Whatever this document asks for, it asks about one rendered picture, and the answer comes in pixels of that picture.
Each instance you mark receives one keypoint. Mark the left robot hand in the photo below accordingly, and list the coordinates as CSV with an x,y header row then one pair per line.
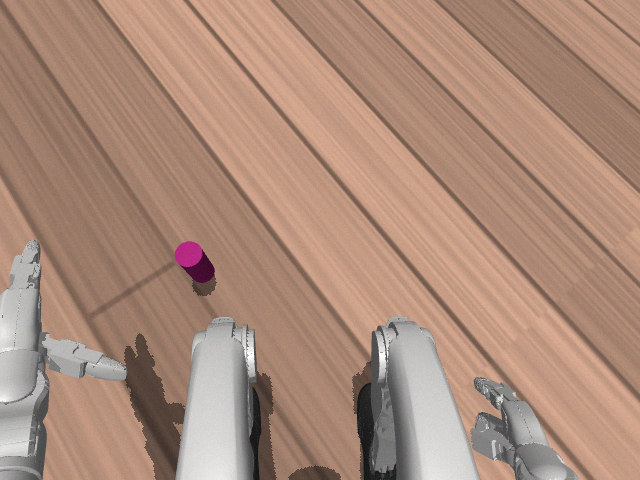
x,y
21,327

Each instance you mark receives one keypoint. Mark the right robot arm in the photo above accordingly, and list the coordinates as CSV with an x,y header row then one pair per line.
x,y
539,462

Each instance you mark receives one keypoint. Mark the right robot hand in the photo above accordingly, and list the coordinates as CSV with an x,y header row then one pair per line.
x,y
496,438

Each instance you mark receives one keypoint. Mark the can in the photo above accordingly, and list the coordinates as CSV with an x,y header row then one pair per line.
x,y
190,256

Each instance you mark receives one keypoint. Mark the left robot arm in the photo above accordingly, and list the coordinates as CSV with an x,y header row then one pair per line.
x,y
24,400

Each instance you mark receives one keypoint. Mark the right robot foot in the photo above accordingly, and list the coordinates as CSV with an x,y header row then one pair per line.
x,y
365,425

